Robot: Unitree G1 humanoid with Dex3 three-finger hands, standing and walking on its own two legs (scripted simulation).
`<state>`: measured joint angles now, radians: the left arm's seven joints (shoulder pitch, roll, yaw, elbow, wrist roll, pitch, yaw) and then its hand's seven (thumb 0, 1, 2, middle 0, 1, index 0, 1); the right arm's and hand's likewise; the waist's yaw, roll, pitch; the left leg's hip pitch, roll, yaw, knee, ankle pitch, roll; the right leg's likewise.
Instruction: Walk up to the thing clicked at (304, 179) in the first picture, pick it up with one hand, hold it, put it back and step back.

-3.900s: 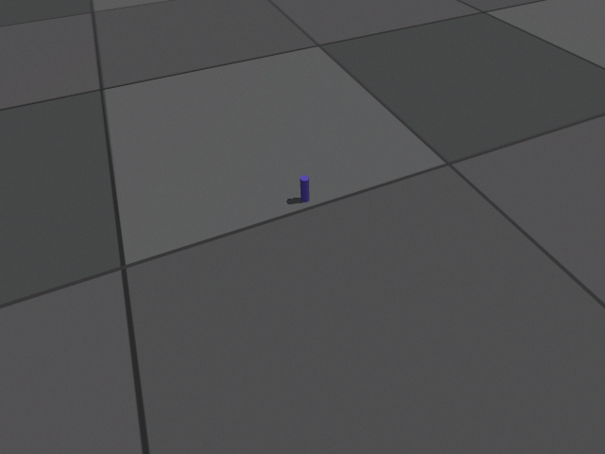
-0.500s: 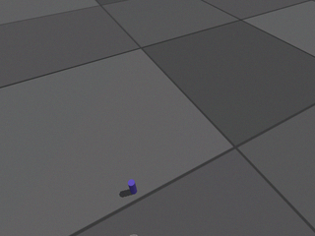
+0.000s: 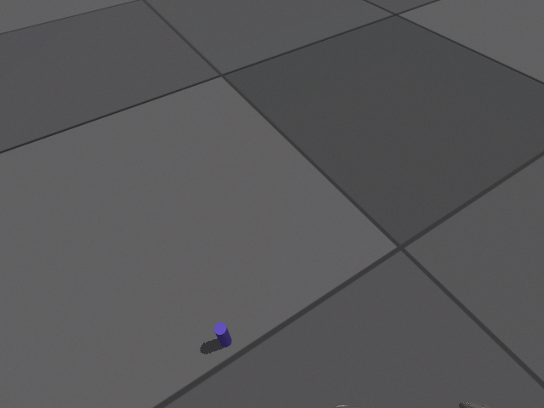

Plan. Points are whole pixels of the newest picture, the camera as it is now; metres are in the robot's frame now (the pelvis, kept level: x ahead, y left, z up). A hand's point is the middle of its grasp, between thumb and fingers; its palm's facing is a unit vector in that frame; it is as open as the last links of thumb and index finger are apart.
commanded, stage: walk up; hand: left
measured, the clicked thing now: (223, 335) +0.45 +0.21 -0.69
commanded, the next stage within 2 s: stand in 1.00 s
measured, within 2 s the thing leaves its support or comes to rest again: neither
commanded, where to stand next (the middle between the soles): +0.11 -0.01 m, yaw +1 degrees
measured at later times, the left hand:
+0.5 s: hand out of the picture +0.11 +0.24 -0.13, palm faces -0.01 -0.95 -0.31, open 7.3 cm
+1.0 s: hand out of the picture +0.09 +0.24 -0.13, palm faces +0.00 -0.95 -0.32, open 7.3 cm
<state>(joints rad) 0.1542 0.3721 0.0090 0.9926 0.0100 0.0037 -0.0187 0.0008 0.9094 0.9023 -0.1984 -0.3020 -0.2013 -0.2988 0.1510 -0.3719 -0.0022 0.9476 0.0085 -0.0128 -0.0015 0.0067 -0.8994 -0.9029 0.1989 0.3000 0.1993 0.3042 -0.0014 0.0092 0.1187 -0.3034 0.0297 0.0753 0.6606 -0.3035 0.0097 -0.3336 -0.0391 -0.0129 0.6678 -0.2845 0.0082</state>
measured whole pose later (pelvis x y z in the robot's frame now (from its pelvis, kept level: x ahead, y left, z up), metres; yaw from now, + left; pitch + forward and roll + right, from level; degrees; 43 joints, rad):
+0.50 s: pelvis +0.02 -0.01 +0.03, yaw +0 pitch -2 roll +0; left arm 0.05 0.34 0.01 1.15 0.00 0.01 -0.03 0.00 0.91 0.90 -0.20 -0.30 -0.20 -0.30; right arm 0.08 -0.37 0.01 1.17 -0.01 -0.03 0.01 0.01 -0.90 -0.90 0.20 0.30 0.20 0.30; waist 0.00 -0.01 0.05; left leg -0.14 0.03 0.06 0.34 -0.16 -0.01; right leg -0.17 -0.02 -0.03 0.35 -0.15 0.00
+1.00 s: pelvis +0.03 -0.01 +0.03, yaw +0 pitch -2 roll +0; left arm 0.09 0.33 0.01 1.17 0.01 0.00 -0.02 0.00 0.91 0.90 -0.20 -0.30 -0.20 -0.30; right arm 0.08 -0.35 0.00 1.17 -0.01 -0.02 0.01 0.01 -0.90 -0.90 0.20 0.30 0.20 0.30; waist 0.01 0.01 0.05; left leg -0.12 0.03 0.07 0.31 -0.16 -0.01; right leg -0.15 -0.02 -0.03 0.31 -0.14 0.01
